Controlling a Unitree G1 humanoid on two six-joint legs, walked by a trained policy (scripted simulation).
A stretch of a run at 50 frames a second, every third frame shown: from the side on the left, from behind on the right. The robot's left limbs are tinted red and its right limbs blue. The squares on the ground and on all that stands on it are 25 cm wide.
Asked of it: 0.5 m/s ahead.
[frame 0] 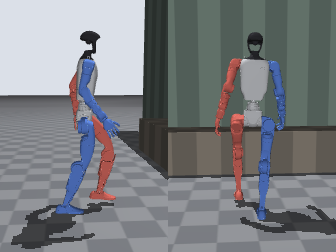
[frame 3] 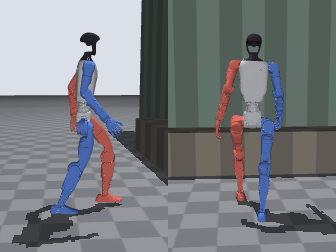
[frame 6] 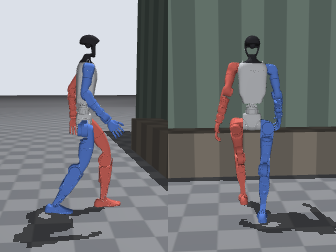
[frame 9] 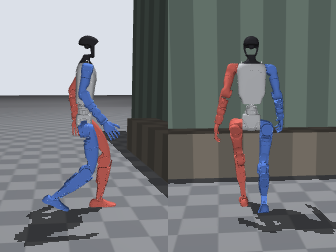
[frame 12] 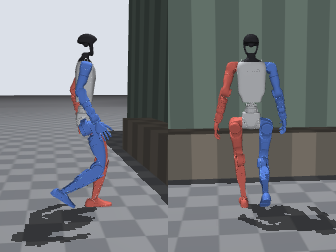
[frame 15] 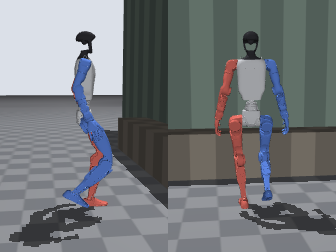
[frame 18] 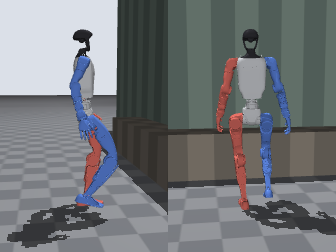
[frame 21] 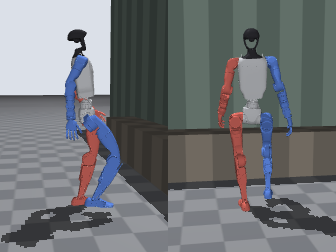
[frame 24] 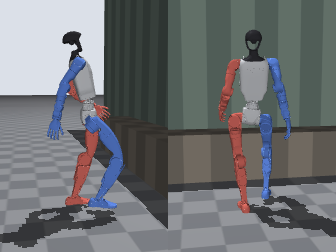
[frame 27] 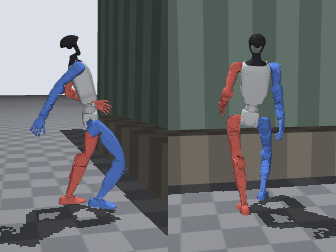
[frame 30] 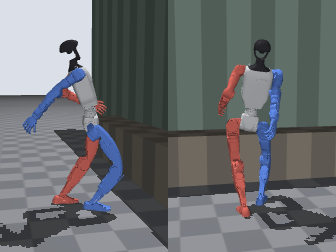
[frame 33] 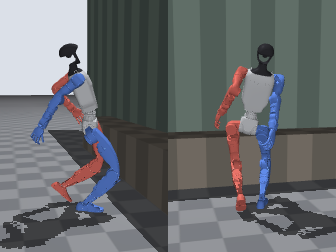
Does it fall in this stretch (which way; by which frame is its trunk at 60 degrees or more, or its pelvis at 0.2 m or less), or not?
no
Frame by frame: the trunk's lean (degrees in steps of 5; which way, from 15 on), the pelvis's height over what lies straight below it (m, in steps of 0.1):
0: 5, 0.8
3: 5, 0.8
6: 5, 0.7
9: 5, 0.7
12: 5, 0.8
15: 0, 0.8
18: 5, 0.8
21: 10, 0.8
24: 15 backward, 0.8
27: 20 backward, 0.7
30: 20 backward, 0.7
33: 25 backward and to its right, 0.7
